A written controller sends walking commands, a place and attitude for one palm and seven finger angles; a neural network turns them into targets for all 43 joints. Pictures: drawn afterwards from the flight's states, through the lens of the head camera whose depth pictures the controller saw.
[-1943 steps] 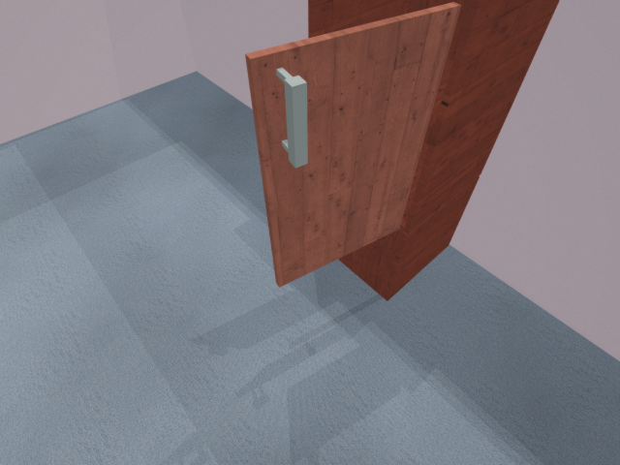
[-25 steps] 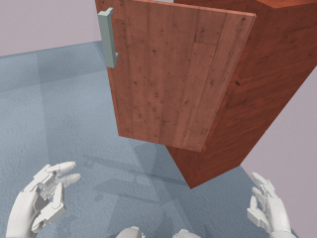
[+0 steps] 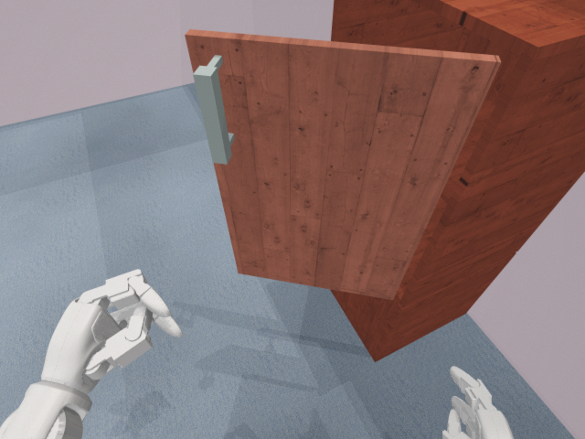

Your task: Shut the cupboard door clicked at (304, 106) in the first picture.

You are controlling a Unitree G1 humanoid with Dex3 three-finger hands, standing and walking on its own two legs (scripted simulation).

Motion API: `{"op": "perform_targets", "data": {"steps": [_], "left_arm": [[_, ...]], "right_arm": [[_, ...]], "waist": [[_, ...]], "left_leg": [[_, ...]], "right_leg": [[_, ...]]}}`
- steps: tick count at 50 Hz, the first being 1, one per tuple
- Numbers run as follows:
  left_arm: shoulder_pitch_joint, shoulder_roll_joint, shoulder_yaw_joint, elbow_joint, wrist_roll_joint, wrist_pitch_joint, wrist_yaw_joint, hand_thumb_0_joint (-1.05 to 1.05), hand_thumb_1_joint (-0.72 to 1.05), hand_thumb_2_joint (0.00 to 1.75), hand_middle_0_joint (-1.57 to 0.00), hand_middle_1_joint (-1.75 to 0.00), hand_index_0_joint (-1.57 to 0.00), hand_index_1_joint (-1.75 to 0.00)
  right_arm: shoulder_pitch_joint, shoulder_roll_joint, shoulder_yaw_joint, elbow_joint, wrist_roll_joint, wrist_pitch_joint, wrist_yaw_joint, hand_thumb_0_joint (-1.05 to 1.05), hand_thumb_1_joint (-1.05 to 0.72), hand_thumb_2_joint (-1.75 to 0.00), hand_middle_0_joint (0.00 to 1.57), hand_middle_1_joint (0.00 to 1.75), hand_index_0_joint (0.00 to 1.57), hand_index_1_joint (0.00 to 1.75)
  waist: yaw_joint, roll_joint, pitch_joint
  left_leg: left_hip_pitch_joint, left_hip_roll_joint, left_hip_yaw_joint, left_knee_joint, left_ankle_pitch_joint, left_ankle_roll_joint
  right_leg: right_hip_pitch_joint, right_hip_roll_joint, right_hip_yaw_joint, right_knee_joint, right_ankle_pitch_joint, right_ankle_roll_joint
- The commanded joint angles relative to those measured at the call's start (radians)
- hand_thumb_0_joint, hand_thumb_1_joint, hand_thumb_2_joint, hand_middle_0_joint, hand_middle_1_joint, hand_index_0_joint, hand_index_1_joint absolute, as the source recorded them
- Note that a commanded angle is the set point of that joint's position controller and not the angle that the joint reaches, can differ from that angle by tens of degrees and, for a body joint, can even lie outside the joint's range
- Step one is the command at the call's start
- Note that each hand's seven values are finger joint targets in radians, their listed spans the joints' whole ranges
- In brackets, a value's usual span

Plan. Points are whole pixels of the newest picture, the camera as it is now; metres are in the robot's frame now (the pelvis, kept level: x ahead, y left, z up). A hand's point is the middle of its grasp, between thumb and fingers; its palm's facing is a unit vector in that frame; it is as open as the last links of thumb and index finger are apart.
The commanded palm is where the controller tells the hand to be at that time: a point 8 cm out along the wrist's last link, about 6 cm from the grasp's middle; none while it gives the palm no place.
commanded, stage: raise the hand and make a fist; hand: left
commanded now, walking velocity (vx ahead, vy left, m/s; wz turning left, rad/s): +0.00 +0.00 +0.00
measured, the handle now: (219, 111) +0.51 +0.16 +0.19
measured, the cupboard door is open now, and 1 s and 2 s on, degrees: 53 53 53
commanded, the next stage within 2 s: bring the fist close to the handle in 0.90 s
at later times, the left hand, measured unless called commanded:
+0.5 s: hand (90, 271) +0.23 +0.22 +0.19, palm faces -0.05 -0.99 -0.11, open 3.1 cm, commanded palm +0.20 +0.27 +0.19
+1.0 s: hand (128, 289) +0.22 +0.18 +0.18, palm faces -0.04 -1.00 -0.09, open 3.1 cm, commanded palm +0.19 +0.23 +0.19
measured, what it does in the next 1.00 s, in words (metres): stands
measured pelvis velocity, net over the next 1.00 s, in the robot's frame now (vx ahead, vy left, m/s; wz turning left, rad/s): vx -0.01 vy -0.01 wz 0.00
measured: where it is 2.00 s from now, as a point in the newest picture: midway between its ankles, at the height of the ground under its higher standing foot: outside the picture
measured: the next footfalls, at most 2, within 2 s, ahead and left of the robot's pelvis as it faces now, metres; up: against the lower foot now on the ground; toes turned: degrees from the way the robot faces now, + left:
none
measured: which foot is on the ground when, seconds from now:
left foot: down 0.00-1.00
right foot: down 0.00-1.00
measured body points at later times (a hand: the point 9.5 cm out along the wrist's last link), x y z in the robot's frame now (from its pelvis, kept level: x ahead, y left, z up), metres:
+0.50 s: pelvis +0.01 +0.02 +0.02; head -0.01 +0.02 +0.47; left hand +0.23 +0.28 +0.19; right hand +0.21 -0.17 -0.03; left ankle -0.01 +0.07 -0.71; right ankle +0.02 -0.10 -0.71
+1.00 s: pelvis -0.01 -0.01 +0.03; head -0.04 -0.03 +0.47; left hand +0.22 +0.24 +0.18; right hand +0.19 -0.23 -0.04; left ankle -0.01 +0.07 -0.71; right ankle +0.02 -0.10 -0.71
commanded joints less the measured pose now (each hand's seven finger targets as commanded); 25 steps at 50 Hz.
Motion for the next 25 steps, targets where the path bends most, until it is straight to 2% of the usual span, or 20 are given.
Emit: {"op": "perform_targets", "data": {"steps": [1,2,3,6,7,9,11,12,13,15,17,18,20,22,23,25], "left_arm": [[-0.117,0.2,0.107,-0.305,0.016,-0.005,0.036,0.0,0.9,0.9,-1.13,-1.32,-1.13,-1.32],[-0.138,0.242,0.144,-0.342,0.021,-0.009,0.06,0.0,0.9,0.9,-1.15,-1.34,-1.15,-1.34],[-0.143,0.21,0.129,-0.376,0.017,-0.016,0.075,0.0,0.9,0.9,-1.17,-1.36,-1.17,-1.36],[-0.152,0.164,0.11,-0.365,-0.002,-0.02,0.095,0.0,0.9,0.9,-1.23,-1.42,-1.23,-1.42],[-0.161,0.169,0.116,-0.351,-0.005,-0.007,0.095,0.0,0.9,0.9,-1.24,-1.44,-1.24,-1.44],[-0.168,0.128,0.065,-0.295,0.001,0.045,0.078,0.0,0.9,0.9,-1.28,-1.48,-1.28,-1.48],[-0.187,0.116,0.032,-0.249,0.012,0.118,0.058,0.0,0.9,0.9,-1.3,-1.5,-1.3,-1.5],[-0.184,0.128,0.041,-0.213,0.018,0.155,0.049,0.0,0.9,0.9,-1.3,-1.5,-1.3,-1.5],[-0.21,0.127,0.029,-0.218,0.022,0.19,0.041,0.0,0.9,0.9,-1.3,-1.5,-1.3,-1.5],[-0.277,0.177,0.067,-0.252,0.027,0.24,0.039,0.0,0.9,0.9,-1.3,-1.5,-1.3,-1.5],[-0.365,0.247,0.123,-0.337,0.029,0.251,0.055,0.0,0.9,0.9,-1.3,-1.5,-1.3,-1.5],[-0.404,0.253,0.135,-0.367,0.023,0.249,0.058,0.0,0.9,0.9,-1.3,-1.5,-1.3,-1.5],[-0.438,0.264,0.164,-0.387,0.009,0.234,0.069,0.0,0.9,0.9,-1.3,-1.5,-1.3,-1.5],[-0.447,0.269,0.181,-0.36,-0.009,0.226,0.072,0.0,0.9,0.9,-1.3,-1.5,-1.3,-1.5],[-0.463,0.235,0.154,-0.336,-0.014,0.231,0.066,0.0,0.9,0.9,-1.3,-1.5,-1.3,-1.5],[-0.48,0.218,0.135,-0.272,-0.019,0.266,0.053,0.0,0.9,0.9,-1.3,-1.5,-1.3,-1.5]], "right_arm": [[-0.109,-0.101,-0.037,-0.196,-0.005,-0.083,-0.01,0.0,-0.9,-0.9,0.2,0.3,0.2,0.3],[-0.114,-0.101,-0.036,-0.185,-0.01,-0.081,-0.01,0.0,-0.9,-0.9,0.2,0.3,0.2,0.3],[-0.114,-0.089,-0.026,-0.192,-0.011,-0.082,-0.007,0.0,-0.9,-0.9,0.2,0.3,0.2,0.3],[-0.108,-0.086,-0.02,-0.174,-0.008,-0.079,0.003,0.0,-0.9,-0.9,0.2,0.3,0.2,0.3],[-0.108,-0.091,-0.02,-0.166,-0.009,-0.077,0.004,0.0,-0.9,-0.9,0.2,0.3,0.2,0.3],[-0.107,-0.098,-0.018,-0.158,-0.001,-0.067,0.008,0.0,-0.9,-0.9,0.2,0.3,0.2,0.3],[-0.116,-0.108,-0.016,-0.162,0.007,-0.05,0.007,0.0,-0.9,-0.9,0.2,0.3,0.2,0.3],[-0.12,-0.112,-0.019,-0.157,0.01,-0.041,0.005,0.0,-0.9,-0.9,0.2,0.3,0.2,0.3],[-0.131,-0.114,-0.014,-0.166,0.013,-0.029,0.004,0.0,-0.9,-0.9,0.2,0.3,0.2,0.3],[-0.155,-0.113,-0.01,-0.181,0.013,-0.01,-0.002,0.0,-0.9,-0.9,0.2,0.3,0.2,0.3],[-0.176,-0.109,-0.002,-0.191,0.006,0.004,-0.008,0.0,-0.9,-0.9,0.2,0.3,0.2,0.3],[-0.186,-0.099,0.004,-0.198,0.003,0.006,-0.009,0.0,-0.9,-0.9,0.2,0.3,0.2,0.3],[-0.19,-0.09,0.013,-0.193,0.0,0.008,-0.01,0.0,-0.9,-0.9,0.2,0.3,0.2,0.3],[-0.194,-0.09,0.017,-0.175,0.0,0.009,-0.006,0.0,-0.9,-0.9,0.2,0.3,0.2,0.3],[-0.198,-0.089,0.019,-0.167,0.005,0.01,-0.005,0.0,-0.9,-0.9,0.2,0.3,0.2,0.3],[-0.203,-0.096,0.017,-0.152,0.012,0.014,-0.006,0.0,-0.9,-0.9,0.2,0.3,0.2,0.3]], "waist": [[0.02,0.033,-0.204],[0.029,0.058,-0.211],[0.033,0.082,-0.227],[0.024,0.088,-0.186],[0.027,0.074,-0.178],[0.009,0.042,-0.123],[0.001,0.023,-0.067],[0.003,0.01,-0.041],[0.002,0.0,-0.035],[0.01,-0.002,-0.061],[0.023,0.014,-0.113],[0.028,0.033,-0.152],[0.032,0.035,-0.184],[0.034,0.037,-0.173],[0.023,0.029,-0.14],[0.018,0.055,-0.083]], "left_leg": [[0.138,0.078,-0.104,-0.2,0.385,-0.072],[0.164,0.081,-0.106,-0.204,0.419,-0.081],[0.192,0.086,-0.114,-0.22,0.464,-0.094],[0.244,0.106,-0.137,-0.242,0.551,-0.128],[0.246,0.108,-0.135,-0.246,0.571,-0.129],[0.242,0.116,-0.144,-0.266,0.552,-0.131],[0.222,0.121,-0.154,-0.299,0.471,-0.129],[0.216,0.116,-0.146,-0.309,0.45,-0.124],[0.204,0.113,-0.141,-0.325,0.408,-0.12],[0.222,0.109,-0.144,-0.343,0.38,-0.117],[0.26,0.105,-0.142,-0.352,0.399,-0.114],[0.288,0.102,-0.142,-0.354,0.435,-0.115],[0.325,0.108,-0.15,-0.359,0.484,-0.126],[0.337,0.106,-0.146,-0.362,0.482,-0.128],[0.329,0.109,-0.15,-0.371,0.474,-0.128],[0.316,0.109,-0.155,-0.39,0.417,-0.129]], "right_leg": [[0.15,-0.037,0.007,-0.096,0.26,0.011],[0.162,-0.035,0.006,-0.097,0.275,0.005],[0.17,-0.034,-0.006,-0.095,0.283,0.005],[0.146,-0.024,-0.022,-0.108,0.299,0.009],[0.159,-0.023,-0.021,-0.119,0.312,0.009],[0.146,-0.024,-0.026,-0.135,0.303,0.016],[0.141,-0.026,-0.026,-0.16,0.272,0.018],[0.153,-0.027,-0.019,-0.18,0.274,0.013],[0.166,-0.029,-0.022,-0.19,0.264,0.014],[0.194,-0.03,-0.018,-0.202,0.256,0.01],[0.24,-0.031,-0.013,-0.213,0.261,0.005],[0.258,-0.033,-0.014,-0.216,0.278,0.004],[0.272,-0.028,-0.02,-0.219,0.291,0.005],[0.278,-0.023,-0.017,-0.238,0.296,0.003],[0.271,-0.025,-0.022,-0.241,0.295,0.004],[0.25,-0.027,-0.021,-0.255,0.272,0.004]]}}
